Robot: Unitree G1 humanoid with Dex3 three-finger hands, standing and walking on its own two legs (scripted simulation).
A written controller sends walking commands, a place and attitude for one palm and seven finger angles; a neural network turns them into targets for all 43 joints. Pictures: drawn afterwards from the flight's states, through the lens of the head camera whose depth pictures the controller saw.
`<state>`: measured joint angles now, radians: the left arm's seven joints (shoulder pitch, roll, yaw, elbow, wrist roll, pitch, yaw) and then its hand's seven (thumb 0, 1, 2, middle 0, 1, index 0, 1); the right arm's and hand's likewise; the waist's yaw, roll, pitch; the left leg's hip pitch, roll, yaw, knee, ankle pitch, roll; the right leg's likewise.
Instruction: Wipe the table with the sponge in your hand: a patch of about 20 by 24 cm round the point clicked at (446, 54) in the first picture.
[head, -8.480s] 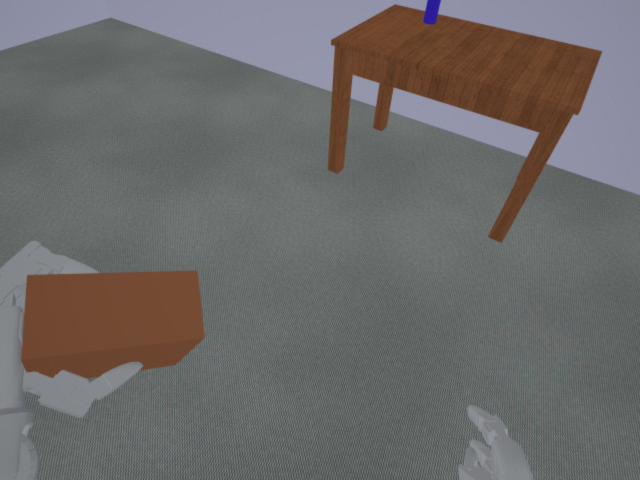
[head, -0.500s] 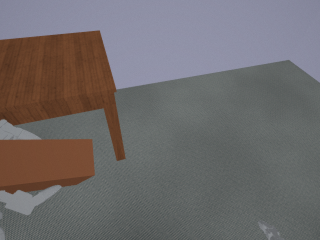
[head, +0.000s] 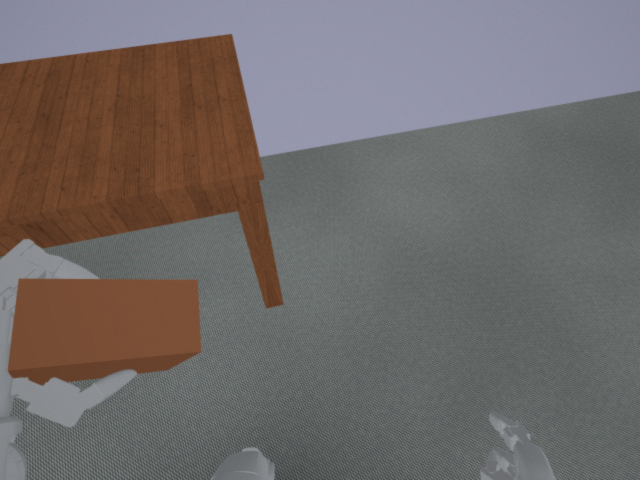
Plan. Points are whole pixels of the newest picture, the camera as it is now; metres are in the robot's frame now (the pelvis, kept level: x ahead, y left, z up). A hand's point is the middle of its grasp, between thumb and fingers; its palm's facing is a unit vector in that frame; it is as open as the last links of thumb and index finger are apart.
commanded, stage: take the last steps up to it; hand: left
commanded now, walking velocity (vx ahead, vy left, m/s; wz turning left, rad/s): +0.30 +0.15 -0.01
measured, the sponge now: (134, 332) +0.23 +0.19 +0.12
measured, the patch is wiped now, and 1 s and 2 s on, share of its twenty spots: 0.00 0.00 0.00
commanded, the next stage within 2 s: come to a stop and stand still in 0.64 s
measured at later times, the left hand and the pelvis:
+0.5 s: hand (73, 215) +0.34 +0.28 +0.16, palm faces +0.35 -0.78 -0.51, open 10.9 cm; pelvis +0.12 +0.05 -0.01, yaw -1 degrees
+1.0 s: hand (30, 161) +0.40 +0.35 +0.17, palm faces +0.32 -0.85 -0.42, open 10.9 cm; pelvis +0.17 +0.13 +0.00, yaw -3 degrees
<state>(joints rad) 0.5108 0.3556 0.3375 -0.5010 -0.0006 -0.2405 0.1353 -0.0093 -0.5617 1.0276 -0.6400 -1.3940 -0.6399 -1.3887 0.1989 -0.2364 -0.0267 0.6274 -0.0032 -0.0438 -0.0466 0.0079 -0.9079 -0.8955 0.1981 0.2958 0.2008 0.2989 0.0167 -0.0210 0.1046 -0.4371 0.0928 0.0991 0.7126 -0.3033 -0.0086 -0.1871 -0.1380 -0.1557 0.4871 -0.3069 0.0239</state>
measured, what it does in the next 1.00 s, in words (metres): walks ahead: left foot, then right foot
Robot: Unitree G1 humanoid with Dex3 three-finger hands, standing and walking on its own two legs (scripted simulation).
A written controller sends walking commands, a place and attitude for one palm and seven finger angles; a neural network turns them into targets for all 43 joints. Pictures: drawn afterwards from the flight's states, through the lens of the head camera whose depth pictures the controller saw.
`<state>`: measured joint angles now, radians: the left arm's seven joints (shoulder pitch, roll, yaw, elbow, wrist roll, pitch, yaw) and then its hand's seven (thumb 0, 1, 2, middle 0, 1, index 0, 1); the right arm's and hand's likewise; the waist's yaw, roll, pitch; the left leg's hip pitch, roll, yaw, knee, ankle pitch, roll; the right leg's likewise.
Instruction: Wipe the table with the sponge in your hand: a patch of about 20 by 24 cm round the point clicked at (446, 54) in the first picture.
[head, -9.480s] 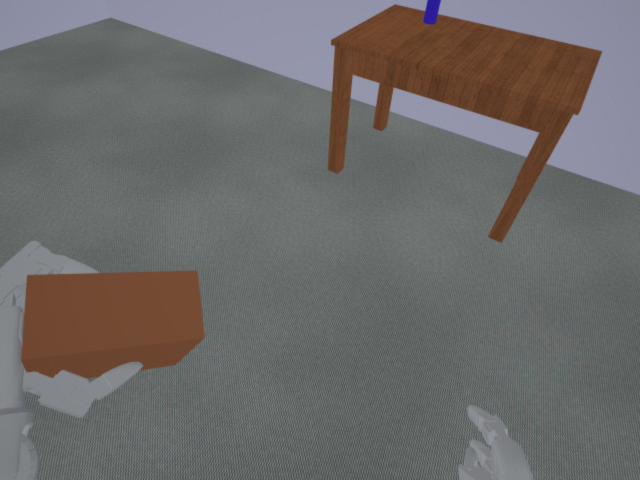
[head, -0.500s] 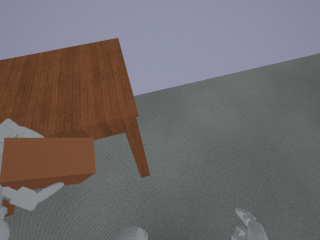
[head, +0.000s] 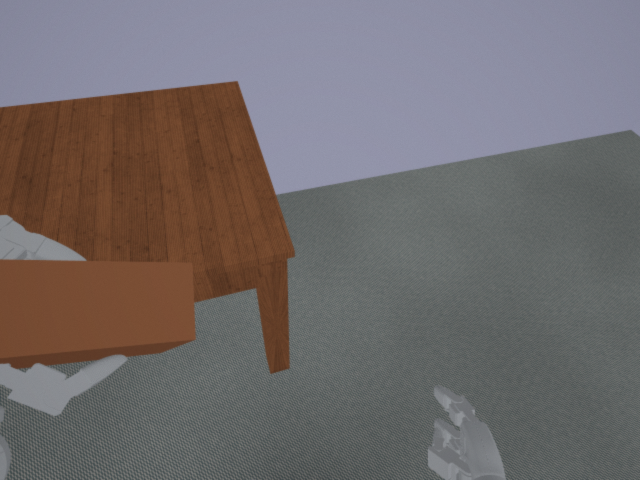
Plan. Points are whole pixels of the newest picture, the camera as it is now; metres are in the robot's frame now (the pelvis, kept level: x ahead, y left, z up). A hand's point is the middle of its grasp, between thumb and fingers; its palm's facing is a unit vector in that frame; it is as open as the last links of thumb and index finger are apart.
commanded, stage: come to a stop and stand still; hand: left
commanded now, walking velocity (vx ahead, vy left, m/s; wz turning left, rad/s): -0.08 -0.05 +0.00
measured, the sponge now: (125, 315) +0.23 +0.20 +0.15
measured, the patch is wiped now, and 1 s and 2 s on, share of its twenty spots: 0.00 0.00 0.00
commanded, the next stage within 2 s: look again from close up in 0.98 s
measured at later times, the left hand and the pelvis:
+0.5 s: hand (89, 381) +0.17 +0.20 +0.16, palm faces +0.37 -0.84 -0.40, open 10.9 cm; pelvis -0.04 -0.04 +0.00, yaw -1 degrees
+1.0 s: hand (59, 410) +0.15 +0.21 +0.16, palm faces +0.38 -0.83 -0.42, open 10.8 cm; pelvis -0.07 -0.02 +0.00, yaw -1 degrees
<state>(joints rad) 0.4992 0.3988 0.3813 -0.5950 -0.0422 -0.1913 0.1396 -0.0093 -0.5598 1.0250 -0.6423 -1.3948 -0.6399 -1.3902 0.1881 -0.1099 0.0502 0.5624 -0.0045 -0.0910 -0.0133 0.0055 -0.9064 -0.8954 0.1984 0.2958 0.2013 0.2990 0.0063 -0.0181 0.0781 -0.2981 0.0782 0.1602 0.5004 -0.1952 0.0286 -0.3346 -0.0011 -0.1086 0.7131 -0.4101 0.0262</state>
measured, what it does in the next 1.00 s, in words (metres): steps on the spot: right foot, then left foot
